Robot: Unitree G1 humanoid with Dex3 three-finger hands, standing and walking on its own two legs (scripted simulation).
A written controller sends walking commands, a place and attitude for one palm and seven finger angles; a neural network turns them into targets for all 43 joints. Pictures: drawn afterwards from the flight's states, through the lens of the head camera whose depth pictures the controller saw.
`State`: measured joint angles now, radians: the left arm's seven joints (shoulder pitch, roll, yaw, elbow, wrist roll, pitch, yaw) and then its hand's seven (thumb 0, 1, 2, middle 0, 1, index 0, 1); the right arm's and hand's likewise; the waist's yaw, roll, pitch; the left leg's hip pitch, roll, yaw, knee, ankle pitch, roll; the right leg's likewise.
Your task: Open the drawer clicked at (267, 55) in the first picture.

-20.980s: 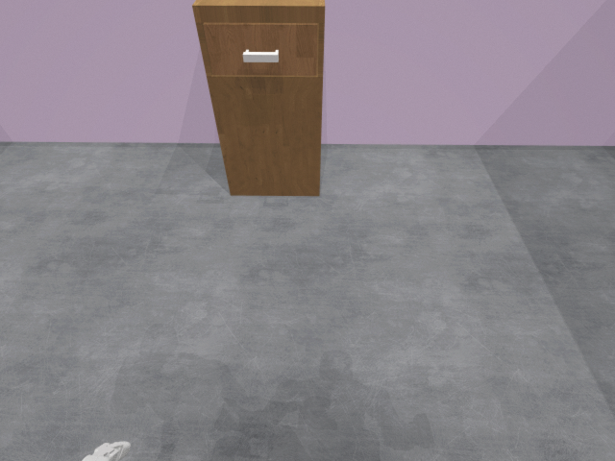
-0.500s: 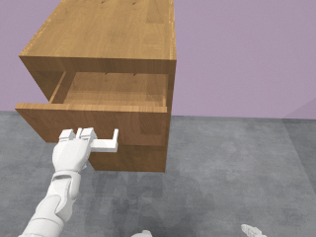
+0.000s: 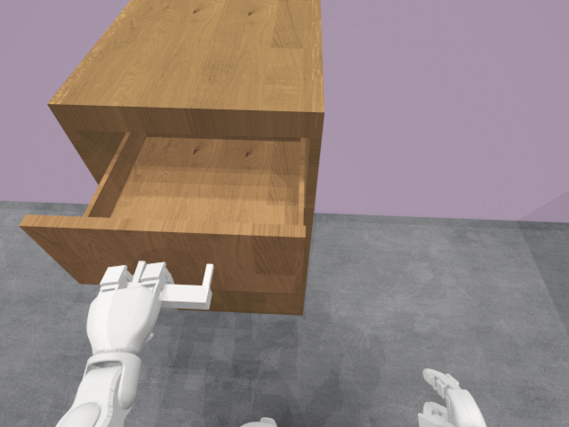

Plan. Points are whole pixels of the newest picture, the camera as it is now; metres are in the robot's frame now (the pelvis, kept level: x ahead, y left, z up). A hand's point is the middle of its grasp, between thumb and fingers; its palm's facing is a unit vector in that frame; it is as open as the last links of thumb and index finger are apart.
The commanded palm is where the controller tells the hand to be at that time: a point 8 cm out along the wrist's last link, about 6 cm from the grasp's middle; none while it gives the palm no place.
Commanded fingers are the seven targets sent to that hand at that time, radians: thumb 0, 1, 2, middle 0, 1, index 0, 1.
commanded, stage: pull the drawer open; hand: left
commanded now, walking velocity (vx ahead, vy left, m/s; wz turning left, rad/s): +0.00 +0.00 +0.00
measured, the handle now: (171, 282) +0.32 +0.21 -0.01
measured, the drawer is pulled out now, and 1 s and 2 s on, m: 0.20 0.30 0.30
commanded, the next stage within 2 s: open the thumb to release the handle in 1.06 s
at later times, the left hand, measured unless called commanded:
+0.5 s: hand (133, 359) +0.21 +0.24 -0.03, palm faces -0.01 -0.13 -0.99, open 6.0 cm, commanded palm +0.17 +0.22 +0.03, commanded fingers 0.00 0.90 0.90 -0.40 -1.35 -0.40 -1.35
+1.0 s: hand (121, 404) +0.16 +0.23 -0.03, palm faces -0.03 -0.16 -0.99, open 6.1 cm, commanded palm +0.11 +0.21 +0.03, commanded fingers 0.00 0.90 0.90 -0.40 -1.35 -0.40 -1.35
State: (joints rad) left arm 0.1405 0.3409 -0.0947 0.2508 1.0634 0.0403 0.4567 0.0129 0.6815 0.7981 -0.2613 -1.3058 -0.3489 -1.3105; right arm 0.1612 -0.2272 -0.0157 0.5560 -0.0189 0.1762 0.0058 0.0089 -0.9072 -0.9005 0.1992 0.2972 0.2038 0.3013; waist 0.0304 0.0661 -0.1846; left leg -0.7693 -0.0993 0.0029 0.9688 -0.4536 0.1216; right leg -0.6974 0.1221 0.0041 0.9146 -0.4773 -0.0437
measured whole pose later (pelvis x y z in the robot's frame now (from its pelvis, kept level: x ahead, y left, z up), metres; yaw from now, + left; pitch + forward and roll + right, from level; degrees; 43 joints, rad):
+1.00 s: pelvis +0.00 +0.00 -0.02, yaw +0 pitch +17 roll -3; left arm 0.59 0.33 -0.06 -0.15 1.06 -0.04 0.47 0.02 0.70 0.78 -0.24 -1.28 -0.34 -1.30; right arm 0.15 -0.24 0.01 0.45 -0.03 0.16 0.09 0.01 -0.91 -0.90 0.20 0.30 0.20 0.30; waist 0.08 0.07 -0.21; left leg -0.88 -0.11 0.01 1.11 -0.52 0.12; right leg -0.81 0.12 -0.01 1.07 -0.55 -0.04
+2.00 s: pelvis -0.01 -0.02 -0.02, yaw +1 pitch +16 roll -2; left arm 0.50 0.40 0.03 0.01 1.06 -0.13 0.53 0.00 -0.49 0.30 -0.32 -1.20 -0.29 -1.19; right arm 0.13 -0.25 0.00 0.51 -0.04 0.18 0.02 0.01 -0.91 -0.90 0.20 0.30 0.20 0.30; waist 0.07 0.06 -0.20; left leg -0.88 -0.09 0.00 1.11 -0.50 0.10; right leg -0.81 0.13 -0.03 1.07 -0.53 -0.08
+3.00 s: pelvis +0.00 -0.01 +0.03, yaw +0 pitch +7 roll -2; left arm 0.57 0.48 0.05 -0.32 0.89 -0.01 0.26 -0.01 -0.49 0.30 -0.32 -1.20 -0.33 -1.20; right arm 0.15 -0.25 0.03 0.50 0.01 0.15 0.01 0.01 -0.91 -0.90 0.20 0.30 0.20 0.30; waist 0.10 0.10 -0.14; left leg -0.51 -0.10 0.00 0.78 -0.39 0.11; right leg -0.45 0.11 0.02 0.75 -0.41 -0.06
